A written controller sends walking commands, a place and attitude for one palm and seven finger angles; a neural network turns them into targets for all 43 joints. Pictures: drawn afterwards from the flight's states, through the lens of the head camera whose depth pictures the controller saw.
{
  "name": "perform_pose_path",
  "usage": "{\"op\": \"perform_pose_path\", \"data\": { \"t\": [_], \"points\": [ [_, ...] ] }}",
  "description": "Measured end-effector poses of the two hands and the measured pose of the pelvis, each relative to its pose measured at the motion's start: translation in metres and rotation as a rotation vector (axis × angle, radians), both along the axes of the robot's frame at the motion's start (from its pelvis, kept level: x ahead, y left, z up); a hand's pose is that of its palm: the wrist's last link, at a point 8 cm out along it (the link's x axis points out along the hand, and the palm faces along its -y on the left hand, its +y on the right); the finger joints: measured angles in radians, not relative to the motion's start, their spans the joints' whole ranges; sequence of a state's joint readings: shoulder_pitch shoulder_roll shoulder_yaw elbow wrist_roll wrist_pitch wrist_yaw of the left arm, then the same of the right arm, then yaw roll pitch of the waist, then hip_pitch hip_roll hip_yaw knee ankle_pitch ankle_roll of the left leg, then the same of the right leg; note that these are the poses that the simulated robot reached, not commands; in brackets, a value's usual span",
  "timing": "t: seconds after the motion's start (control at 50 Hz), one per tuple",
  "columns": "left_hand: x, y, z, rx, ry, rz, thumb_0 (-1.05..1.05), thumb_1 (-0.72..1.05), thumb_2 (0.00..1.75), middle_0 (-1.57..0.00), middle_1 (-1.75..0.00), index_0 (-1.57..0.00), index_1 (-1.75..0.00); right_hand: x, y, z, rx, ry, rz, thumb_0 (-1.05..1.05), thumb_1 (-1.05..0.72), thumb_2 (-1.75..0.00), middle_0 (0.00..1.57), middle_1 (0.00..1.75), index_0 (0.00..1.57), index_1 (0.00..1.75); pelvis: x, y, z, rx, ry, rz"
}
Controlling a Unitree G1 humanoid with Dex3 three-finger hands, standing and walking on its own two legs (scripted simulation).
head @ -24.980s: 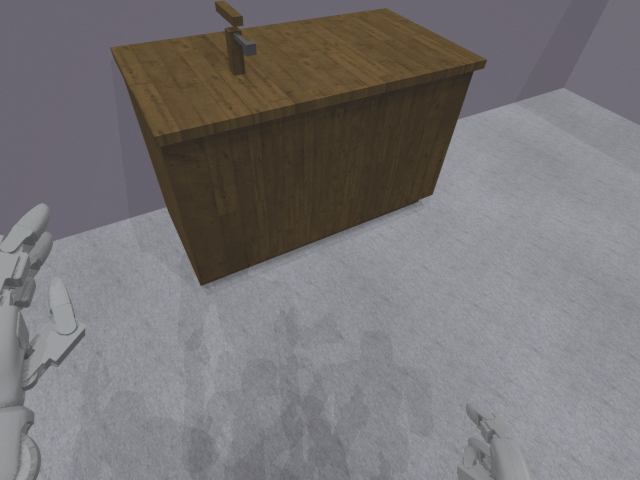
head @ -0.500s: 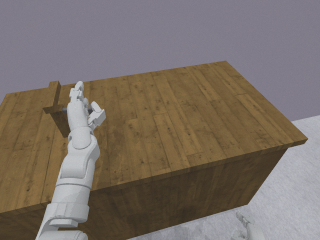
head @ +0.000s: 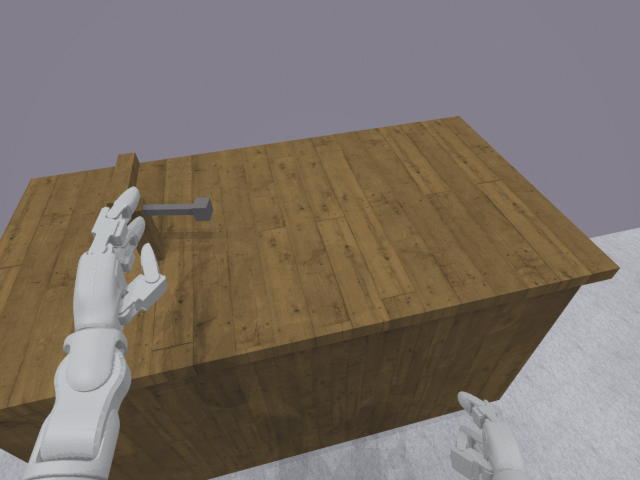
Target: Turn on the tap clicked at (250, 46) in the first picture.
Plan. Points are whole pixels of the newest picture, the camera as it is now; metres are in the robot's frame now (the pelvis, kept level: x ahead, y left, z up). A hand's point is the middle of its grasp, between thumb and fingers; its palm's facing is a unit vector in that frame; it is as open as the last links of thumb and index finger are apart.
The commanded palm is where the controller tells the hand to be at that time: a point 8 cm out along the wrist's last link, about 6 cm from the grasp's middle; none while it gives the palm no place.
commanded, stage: draw the hand back beside the body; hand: left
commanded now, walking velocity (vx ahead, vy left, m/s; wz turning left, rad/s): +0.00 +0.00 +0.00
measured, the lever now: (202, 209) +0.51 +0.24 +0.06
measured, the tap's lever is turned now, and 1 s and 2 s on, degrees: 76 76 76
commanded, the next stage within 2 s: step back with the hand held close in 0.74 s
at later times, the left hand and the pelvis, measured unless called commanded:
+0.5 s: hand (74, 325) +0.22 +0.26 +0.16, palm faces +0.42 -0.84 -0.34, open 7.4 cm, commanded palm +0.18 +0.30 +0.17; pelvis +0.03 +0.01 +0.00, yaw +1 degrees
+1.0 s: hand (65, 321) +0.22 +0.26 +0.17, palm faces +0.43 -0.82 -0.38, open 7.4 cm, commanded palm +0.17 +0.29 +0.17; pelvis +0.01 +0.01 +0.00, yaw +1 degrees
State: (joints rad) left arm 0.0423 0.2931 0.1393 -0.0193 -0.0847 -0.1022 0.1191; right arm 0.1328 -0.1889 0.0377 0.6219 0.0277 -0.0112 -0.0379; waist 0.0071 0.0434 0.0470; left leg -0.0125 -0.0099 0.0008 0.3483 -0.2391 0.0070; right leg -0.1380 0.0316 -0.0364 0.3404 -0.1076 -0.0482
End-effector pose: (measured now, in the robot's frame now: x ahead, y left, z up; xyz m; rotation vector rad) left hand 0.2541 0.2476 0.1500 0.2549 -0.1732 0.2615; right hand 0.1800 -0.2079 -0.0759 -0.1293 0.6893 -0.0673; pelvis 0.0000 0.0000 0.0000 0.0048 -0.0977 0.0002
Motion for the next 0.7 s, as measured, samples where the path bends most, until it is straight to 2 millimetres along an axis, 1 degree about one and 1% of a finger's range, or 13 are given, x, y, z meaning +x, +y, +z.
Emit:
{"op": "perform_pose_path", "data": {
  "t": [0.12,0.2,0.34,0.48,0.58,0.7],
  "points": [
    [-0.033,0.029,0.009,0.044,-0.024,0.085,0.02,0.90,0.90,-0.20,-0.25,-0.20,-0.25,0.005,0.002,-0.004,-0.030,0.023,0.036,0.02,-0.90,-0.89,0.20,0.30,0.20,0.30,0.009,0.005,0.000,-0.009,-0.007,0.012],
    [-0.048,0.040,0.014,0.059,-0.044,0.128,0.02,0.90,0.90,-0.20,-0.26,-0.20,-0.26,0.012,0.004,-0.006,-0.052,0.039,0.066,0.02,-0.90,-0.89,0.20,0.30,0.20,0.30,0.012,0.009,0.000,-0.012,-0.006,0.023],
    [-0.057,0.040,0.009,0.066,-0.024,0.126,0.01,0.90,0.90,-0.20,-0.28,-0.20,-0.28,0.028,0.011,-0.001,-0.058,0.006,0.079,0.02,-0.90,-0.89,0.20,0.30,0.20,0.30,0.019,0.012,0.000,-0.014,0.002,0.026],
    [-0.073,0.049,0.018,0.123,-0.018,0.143,0.01,0.90,0.90,-0.21,-0.29,-0.21,-0.29,0.039,0.016,0.006,-0.051,-0.033,0.080,0.02,-0.90,-0.89,0.20,0.30,0.20,0.30,0.026,0.014,-0.001,-0.019,0.009,0.022],
    [-0.085,0.055,0.023,0.143,-0.027,0.183,0.01,0.90,0.90,-0.21,-0.30,-0.21,-0.30,0.042,0.019,0.003,-0.055,-0.029,0.098,0.02,-0.90,-0.89,0.20,0.30,0.20,0.30,0.027,0.015,-0.001,-0.020,0.009,0.030],
    [-0.083,0.055,0.016,0.112,-0.014,0.197,0.01,0.90,0.90,-0.21,-0.30,-0.21,-0.30,0.038,0.019,-0.001,-0.058,-0.011,0.101,0.02,-0.90,-0.89,0.20,0.30,0.20,0.30,0.022,0.014,-0.002,-0.016,0.010,0.035]
  ]
}}
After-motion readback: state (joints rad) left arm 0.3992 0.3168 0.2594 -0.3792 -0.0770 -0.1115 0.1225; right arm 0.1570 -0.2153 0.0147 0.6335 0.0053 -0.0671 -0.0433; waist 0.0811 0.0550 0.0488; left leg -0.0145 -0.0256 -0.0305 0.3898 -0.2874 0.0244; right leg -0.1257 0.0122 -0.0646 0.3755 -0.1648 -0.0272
